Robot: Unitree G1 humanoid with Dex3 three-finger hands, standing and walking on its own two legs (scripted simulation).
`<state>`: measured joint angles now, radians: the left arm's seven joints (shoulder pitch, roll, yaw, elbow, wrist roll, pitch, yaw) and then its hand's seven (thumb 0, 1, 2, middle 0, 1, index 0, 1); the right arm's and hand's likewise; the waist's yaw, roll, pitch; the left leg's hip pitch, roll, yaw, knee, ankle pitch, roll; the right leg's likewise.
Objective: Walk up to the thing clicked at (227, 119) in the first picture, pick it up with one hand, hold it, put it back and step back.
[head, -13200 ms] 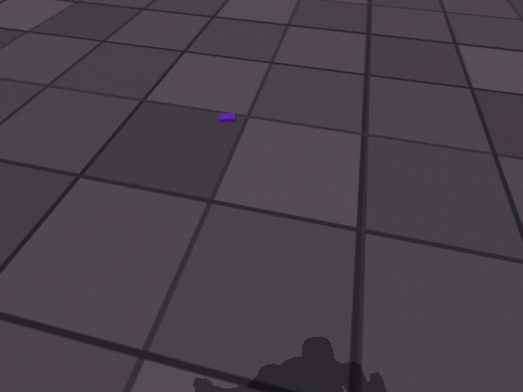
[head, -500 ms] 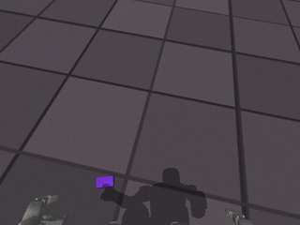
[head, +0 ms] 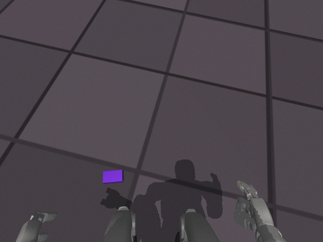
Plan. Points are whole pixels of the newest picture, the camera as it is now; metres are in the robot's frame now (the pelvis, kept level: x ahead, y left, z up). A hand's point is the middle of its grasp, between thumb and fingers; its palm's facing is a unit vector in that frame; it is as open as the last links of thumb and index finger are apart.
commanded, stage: rise first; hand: left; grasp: from above
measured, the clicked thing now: (113, 176) +0.41 +0.22 -0.66
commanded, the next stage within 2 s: none
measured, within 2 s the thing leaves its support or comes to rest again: neither
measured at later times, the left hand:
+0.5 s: hand (71, 213) +0.22 +0.29 -0.31, palm faces -0.43 -0.48 -0.76, open 13.8 cm
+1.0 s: hand (84, 190) +0.31 +0.30 -0.44, palm faces -0.46 -0.14 -0.88, open 13.2 cm
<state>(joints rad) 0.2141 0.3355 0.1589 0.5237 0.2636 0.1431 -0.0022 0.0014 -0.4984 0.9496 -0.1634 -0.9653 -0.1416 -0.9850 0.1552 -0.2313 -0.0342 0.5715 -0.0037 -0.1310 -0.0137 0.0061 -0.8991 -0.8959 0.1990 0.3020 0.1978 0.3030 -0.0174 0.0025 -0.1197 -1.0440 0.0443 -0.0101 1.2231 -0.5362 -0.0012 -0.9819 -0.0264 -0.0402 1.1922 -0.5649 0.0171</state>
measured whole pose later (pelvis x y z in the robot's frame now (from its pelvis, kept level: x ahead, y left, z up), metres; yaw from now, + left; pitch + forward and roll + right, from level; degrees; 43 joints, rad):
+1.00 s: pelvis -0.09 +0.00 -0.29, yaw -5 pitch +33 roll -7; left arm -0.62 0.65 0.14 1.14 1.10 -0.25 0.29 0.00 -0.37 0.90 -0.25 -0.82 -0.23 -0.84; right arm 0.13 -0.27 -0.03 0.77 -0.07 -0.06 0.08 0.00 -0.89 -0.89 0.20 0.30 0.20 0.30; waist -0.09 0.00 -0.11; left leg -2.19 0.05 -0.10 2.23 -0.62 0.02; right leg -2.08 -0.01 -0.06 2.19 -0.68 0.02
